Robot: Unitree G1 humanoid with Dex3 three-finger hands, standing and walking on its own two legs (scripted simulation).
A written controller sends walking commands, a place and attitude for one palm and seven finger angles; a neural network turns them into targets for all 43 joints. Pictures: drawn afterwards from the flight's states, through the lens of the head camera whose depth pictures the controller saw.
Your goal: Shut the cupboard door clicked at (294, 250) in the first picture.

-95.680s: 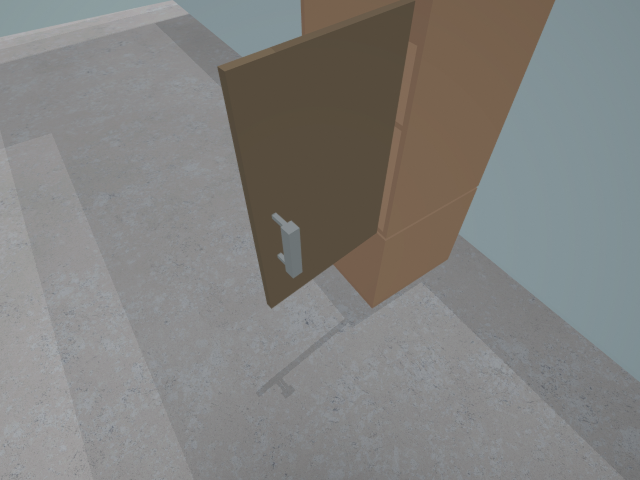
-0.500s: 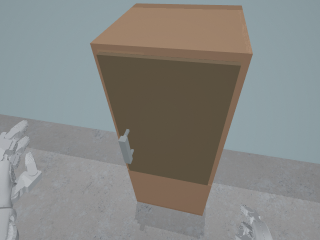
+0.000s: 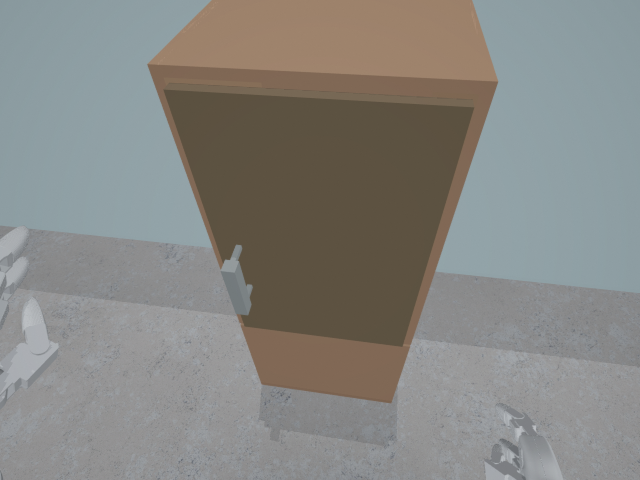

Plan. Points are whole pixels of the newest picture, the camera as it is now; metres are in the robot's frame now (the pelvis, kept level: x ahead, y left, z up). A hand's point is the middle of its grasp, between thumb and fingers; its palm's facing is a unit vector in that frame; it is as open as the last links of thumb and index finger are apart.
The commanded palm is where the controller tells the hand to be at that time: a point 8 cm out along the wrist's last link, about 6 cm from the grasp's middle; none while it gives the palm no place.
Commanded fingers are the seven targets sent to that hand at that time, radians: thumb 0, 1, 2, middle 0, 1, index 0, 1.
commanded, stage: step back with the hand held close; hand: left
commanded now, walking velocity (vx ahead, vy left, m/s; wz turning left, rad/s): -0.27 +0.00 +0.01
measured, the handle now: (240, 279) +0.47 +0.19 -0.11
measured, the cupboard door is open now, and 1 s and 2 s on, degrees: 0 0 0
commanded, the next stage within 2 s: stop stepping back and stand still in 0.96 s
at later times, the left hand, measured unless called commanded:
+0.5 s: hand out of the picture +0.10 +0.29 +0.16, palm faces +0.52 -0.74 -0.43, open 7.4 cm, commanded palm +0.03 +0.31 +0.18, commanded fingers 0.00 0.90 0.90 -0.20 -0.30 -0.20 -0.30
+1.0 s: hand out of the picture +0.01 +0.29 +0.16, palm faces +0.52 -0.73 -0.43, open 7.4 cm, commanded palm -0.05 +0.30 +0.18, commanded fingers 0.00 0.90 0.90 -0.20 -0.30 -0.20 -0.30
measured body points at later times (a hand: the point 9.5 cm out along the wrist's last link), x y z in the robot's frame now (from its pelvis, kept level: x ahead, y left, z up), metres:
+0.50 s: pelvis -0.09 +0.01 -0.02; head -0.09 +0.02 +0.43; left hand +0.07 +0.33 +0.18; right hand +0.08 -0.23 -0.09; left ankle -0.02 +0.09 -0.74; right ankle -0.02 -0.13 -0.74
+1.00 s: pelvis -0.18 +0.00 -0.02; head -0.14 +0.03 +0.42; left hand -0.02 +0.32 +0.18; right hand +0.03 -0.21 -0.09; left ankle -0.02 +0.10 -0.74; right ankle -0.33 -0.14 -0.74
